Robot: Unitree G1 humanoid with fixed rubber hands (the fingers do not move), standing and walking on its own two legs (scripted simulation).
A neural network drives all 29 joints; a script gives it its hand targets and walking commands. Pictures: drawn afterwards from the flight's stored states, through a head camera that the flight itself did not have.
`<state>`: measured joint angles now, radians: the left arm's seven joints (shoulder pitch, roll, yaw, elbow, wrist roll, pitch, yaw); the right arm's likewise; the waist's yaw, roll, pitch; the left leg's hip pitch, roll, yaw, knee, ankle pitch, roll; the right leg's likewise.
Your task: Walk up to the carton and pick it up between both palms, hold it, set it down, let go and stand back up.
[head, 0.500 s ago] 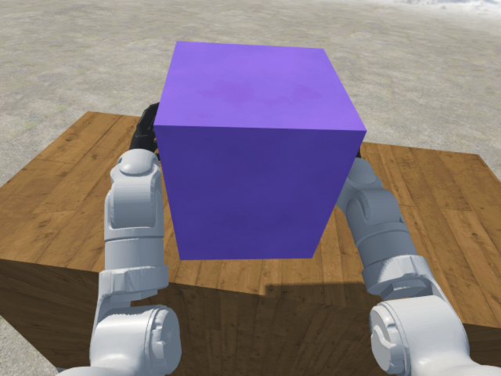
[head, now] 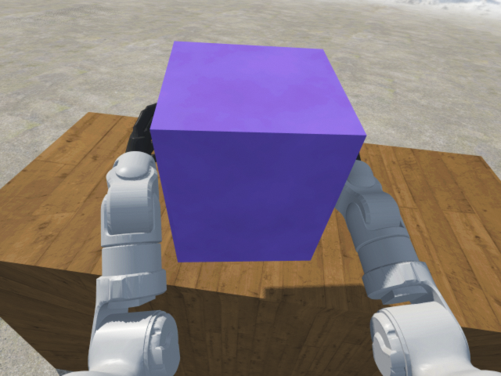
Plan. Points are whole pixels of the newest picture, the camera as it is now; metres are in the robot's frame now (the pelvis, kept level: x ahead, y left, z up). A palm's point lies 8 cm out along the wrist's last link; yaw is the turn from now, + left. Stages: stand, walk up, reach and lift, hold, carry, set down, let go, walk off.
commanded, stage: hold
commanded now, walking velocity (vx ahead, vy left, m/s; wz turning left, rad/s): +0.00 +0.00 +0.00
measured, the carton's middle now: (247, 159) +0.36 +0.01 +0.21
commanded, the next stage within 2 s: none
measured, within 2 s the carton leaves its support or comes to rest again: neither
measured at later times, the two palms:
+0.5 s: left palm (143, 156) +0.36 +0.16 +0.22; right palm (345, 163) +0.36 -0.15 +0.21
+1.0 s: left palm (142, 157) +0.36 +0.16 +0.22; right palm (345, 163) +0.36 -0.15 +0.21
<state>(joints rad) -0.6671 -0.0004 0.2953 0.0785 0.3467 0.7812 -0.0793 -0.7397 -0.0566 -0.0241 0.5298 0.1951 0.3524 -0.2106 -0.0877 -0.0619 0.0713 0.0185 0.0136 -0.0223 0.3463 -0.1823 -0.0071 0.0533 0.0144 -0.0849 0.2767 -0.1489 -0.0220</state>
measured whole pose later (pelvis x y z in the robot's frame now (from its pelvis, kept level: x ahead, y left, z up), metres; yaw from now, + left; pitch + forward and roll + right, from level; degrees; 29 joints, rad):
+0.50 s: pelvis +0.00 +0.00 +0.00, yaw +0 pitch -10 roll -1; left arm -0.68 0.00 0.29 0.10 0.35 0.77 -0.07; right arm -0.74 -0.06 -0.04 0.54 0.19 0.35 -0.20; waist -0.08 -0.06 0.08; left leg 0.01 0.01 -0.02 0.35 -0.18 0.00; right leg 0.04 0.01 -0.08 0.28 -0.14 -0.02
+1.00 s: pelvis +0.00 +0.00 +0.00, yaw +0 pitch -11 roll -1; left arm -0.66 0.00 0.30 0.09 0.35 0.77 -0.08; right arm -0.73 -0.06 -0.02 0.53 0.20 0.35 -0.21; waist -0.09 -0.06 0.07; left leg 0.02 0.01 -0.02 0.35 -0.18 0.00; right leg 0.06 0.01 -0.08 0.28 -0.15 -0.02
